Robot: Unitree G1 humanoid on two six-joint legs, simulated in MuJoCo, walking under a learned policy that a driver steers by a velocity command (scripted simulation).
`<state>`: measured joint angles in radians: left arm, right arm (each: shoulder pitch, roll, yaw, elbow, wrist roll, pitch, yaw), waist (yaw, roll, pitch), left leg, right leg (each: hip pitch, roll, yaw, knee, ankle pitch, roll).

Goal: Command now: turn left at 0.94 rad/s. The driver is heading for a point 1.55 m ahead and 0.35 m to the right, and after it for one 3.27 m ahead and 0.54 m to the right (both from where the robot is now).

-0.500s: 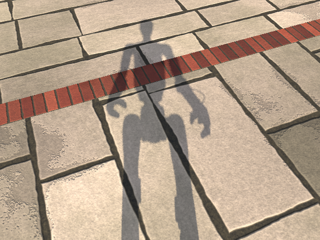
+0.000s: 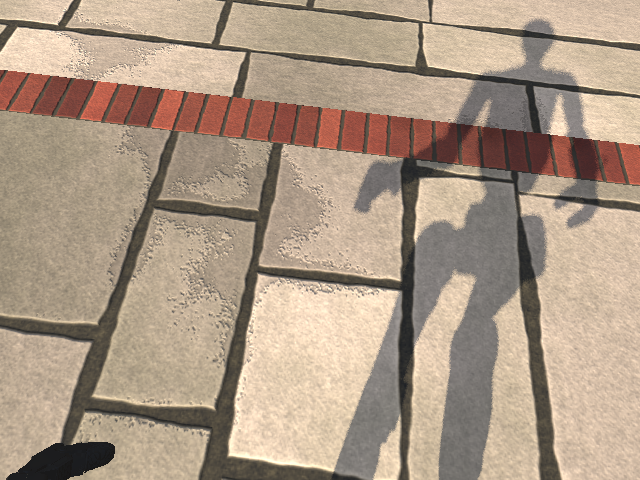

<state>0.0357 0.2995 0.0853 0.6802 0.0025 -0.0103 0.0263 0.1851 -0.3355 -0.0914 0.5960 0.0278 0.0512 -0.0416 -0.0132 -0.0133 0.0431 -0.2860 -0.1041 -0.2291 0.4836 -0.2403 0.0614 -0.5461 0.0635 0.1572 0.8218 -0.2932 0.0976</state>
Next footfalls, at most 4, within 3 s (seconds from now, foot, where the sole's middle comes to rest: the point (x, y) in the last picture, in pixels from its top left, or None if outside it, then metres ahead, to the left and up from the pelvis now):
0.16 right None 0.12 -0.13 -0.78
0.90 right None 0.27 -0.32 -0.78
1.38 left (495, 348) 0.72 -0.43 -0.78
1.78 right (579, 242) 1.03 -0.71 -0.78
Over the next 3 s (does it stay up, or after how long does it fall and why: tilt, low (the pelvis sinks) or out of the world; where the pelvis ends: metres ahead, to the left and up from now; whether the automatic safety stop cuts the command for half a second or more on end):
stays up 1.84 -0.20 -0.15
